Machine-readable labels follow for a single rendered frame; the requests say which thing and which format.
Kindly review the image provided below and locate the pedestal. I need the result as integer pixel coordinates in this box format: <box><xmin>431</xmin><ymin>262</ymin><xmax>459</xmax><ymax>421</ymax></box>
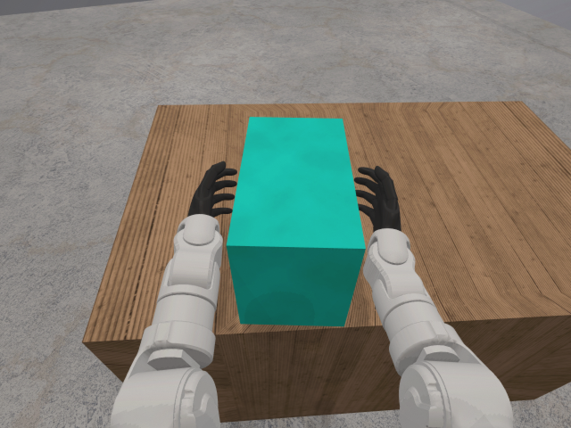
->
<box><xmin>82</xmin><ymin>101</ymin><xmax>571</xmax><ymax>423</ymax></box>

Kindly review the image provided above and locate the robot right upper arm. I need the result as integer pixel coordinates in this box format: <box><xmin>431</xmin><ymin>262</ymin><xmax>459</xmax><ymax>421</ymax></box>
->
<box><xmin>399</xmin><ymin>360</ymin><xmax>513</xmax><ymax>428</ymax></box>

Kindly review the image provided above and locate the robot right hand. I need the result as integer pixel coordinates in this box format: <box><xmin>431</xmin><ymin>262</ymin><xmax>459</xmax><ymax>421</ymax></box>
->
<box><xmin>354</xmin><ymin>166</ymin><xmax>401</xmax><ymax>233</ymax></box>

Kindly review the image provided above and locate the robot left hand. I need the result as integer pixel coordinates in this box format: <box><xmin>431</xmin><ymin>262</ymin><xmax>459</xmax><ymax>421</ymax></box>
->
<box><xmin>188</xmin><ymin>161</ymin><xmax>237</xmax><ymax>217</ymax></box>

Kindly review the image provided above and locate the robot right forearm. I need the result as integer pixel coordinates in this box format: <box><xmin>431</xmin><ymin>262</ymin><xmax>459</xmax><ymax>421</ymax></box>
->
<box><xmin>363</xmin><ymin>228</ymin><xmax>514</xmax><ymax>423</ymax></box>

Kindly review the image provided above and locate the robot left upper arm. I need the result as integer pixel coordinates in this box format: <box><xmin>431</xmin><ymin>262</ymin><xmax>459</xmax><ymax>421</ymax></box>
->
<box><xmin>112</xmin><ymin>367</ymin><xmax>220</xmax><ymax>428</ymax></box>

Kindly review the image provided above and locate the robot left forearm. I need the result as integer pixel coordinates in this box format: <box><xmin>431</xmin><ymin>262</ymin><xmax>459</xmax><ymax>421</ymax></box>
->
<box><xmin>110</xmin><ymin>214</ymin><xmax>223</xmax><ymax>428</ymax></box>

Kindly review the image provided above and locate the carton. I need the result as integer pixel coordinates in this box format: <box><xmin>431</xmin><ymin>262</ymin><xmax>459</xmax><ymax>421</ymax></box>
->
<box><xmin>227</xmin><ymin>117</ymin><xmax>366</xmax><ymax>326</ymax></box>

